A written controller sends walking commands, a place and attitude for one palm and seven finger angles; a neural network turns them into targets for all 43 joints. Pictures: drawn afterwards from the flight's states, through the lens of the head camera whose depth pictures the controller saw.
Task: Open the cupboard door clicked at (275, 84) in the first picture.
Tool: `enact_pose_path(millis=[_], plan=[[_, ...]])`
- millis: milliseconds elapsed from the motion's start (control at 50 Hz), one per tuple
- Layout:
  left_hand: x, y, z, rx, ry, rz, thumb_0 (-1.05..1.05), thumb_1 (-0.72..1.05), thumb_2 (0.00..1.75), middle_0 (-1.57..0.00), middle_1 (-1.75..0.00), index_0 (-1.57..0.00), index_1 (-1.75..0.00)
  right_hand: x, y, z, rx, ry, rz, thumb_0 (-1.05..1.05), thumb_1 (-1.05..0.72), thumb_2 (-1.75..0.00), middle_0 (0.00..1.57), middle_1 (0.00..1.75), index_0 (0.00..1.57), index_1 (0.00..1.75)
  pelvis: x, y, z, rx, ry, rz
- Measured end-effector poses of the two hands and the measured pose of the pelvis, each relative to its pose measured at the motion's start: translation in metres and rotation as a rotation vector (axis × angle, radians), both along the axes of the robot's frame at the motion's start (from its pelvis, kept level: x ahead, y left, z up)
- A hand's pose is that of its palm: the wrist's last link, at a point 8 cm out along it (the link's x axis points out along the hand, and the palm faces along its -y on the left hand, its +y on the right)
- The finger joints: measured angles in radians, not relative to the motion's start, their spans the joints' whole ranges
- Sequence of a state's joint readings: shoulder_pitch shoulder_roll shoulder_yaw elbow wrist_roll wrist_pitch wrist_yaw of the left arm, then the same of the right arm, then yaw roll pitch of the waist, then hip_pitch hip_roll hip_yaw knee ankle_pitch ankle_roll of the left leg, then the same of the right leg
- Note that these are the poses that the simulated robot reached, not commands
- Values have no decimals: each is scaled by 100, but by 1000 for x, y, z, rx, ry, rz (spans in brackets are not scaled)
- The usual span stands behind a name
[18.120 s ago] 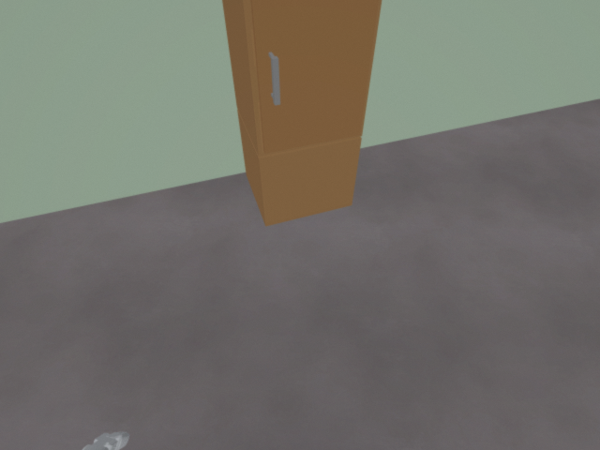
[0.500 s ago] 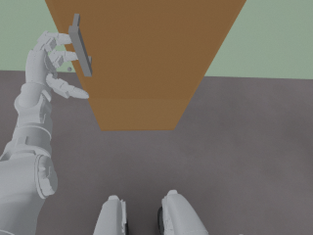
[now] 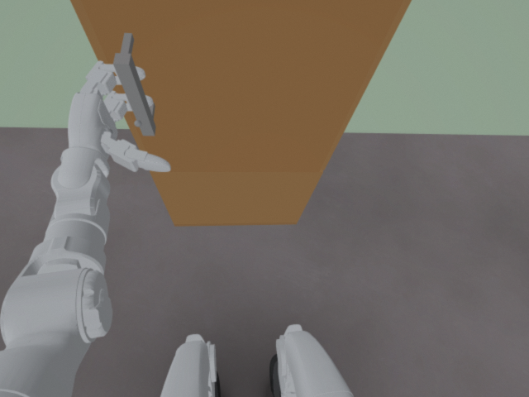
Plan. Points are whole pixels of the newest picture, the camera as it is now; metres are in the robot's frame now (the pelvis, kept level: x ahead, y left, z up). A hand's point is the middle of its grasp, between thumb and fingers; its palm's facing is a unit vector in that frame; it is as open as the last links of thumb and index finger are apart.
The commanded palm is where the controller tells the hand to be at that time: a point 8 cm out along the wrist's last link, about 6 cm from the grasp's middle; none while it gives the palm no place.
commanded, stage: slide the fingers in behind the handle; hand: left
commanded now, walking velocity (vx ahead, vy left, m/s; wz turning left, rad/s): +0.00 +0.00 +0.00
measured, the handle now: (139, 89) +0.56 +0.15 +0.06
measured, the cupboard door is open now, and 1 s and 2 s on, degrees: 0 0 10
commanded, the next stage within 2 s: close the thumb around the handle in 0.72 s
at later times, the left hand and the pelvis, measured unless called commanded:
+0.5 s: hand (151, 122) +0.50 +0.13 +0.05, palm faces -0.04 -1.00 -0.01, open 14.0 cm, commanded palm +0.48 +0.18 +0.05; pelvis +0.00 +0.00 +0.00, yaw +0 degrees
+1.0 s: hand (150, 124) +0.50 +0.14 +0.05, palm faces -0.05 -1.00 -0.02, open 13.1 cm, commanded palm +0.48 +0.18 +0.05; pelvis +0.00 +0.00 +0.00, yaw +0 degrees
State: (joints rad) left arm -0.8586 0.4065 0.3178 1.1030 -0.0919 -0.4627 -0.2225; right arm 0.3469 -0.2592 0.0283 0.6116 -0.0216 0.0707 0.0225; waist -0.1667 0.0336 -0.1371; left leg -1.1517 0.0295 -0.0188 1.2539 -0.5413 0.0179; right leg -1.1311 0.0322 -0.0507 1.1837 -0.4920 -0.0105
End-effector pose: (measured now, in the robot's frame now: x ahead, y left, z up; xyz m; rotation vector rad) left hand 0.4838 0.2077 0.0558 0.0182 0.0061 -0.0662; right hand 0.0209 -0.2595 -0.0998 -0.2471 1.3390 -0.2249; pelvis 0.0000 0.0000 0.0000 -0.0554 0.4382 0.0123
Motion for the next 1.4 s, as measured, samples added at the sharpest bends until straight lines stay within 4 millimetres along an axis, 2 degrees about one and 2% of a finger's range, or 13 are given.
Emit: enact_pose_path(millis=[100, 300, 440, 520, 620, 760, 920, 1080, 1180, 1400], plan=[[2, -9, -3, -9, 17, 16, -2, -50, 30, -30, -120, -30, -120, 3, 0, 0, 3, -13, 1, 0, -91, -90, 21, 30, 20, 30, 0, 0, 0, 3, -4, -2], [4, -11, -1, 6, -11, 23, -2, -50, 30, -30, -120, -30, -120, 0, 3, -2, 16, -5, -4, 0, -91, -90, 21, 30, 20, 30, 0, 0, -1, 6, 0, -5], [2, -18, -6, -7, 18, 20, -2, -50, 30, -30, -120, -30, -120, -2, 5, -2, 19, 7, -4, 0, -91, -90, 21, 30, 20, 30, 1, 1, 0, 6, -1, -2], [2, -19, -2, -4, -12, 28, -2, -50, 30, -30, -120, -30, -120, -1, 4, -1, 15, -1, -6, 0, -91, -90, 21, 30, 20, 30, 1, 1, 0, 7, -2, -4], [1, -21, 5, 13, -24, 21, -2, -50, 30, -30, -120, -30, -120, 0, 4, -1, 23, -3, -8, 0, -91, -90, 21, 30, 20, 30, 2, 1, 1, 8, -9, -4], [0, -18, -3, 1, 27, 37, -2, -50, 30, -30, -120, -30, -120, 1, 3, -1, 20, -8, -1, 0, -91, -90, 21, 30, 20, 30, -1, 0, 1, 10, -10, -2], [-1, -15, 1, 8, -36, 23, -2, -47, 31, -30, -120, -30, -121, -1, -1, -2, 7, 0, 1, 0, -91, -90, 21, 30, 20, 30, -2, -1, -1, 8, -1, -2], [1, -17, -4, 2, 16, 30, -1, -20, 42, -32, -123, -32, -123, -1, 0, -2, 4, -4, -3, 0, -91, -90, 21, 30, 20, 30, -2, 0, -1, 5, -3, 1], [2, -21, 2, -1, -16, 23, -1, 5, 53, -33, -126, -34, -126, -2, 1, -2, 11, -1, 0, 0, -91, -90, 21, 30, 20, 30, -1, 0, -1, 6, -4, 0], [3, -13, -5, 5, -6, 29, 0, 63, 78, -38, -132, -38, -132, -5, 3, -3, 13, 12, -8, 0, -91, -90, 21, 30, 20, 30, 0, 1, -2, 6, 5, -5]])
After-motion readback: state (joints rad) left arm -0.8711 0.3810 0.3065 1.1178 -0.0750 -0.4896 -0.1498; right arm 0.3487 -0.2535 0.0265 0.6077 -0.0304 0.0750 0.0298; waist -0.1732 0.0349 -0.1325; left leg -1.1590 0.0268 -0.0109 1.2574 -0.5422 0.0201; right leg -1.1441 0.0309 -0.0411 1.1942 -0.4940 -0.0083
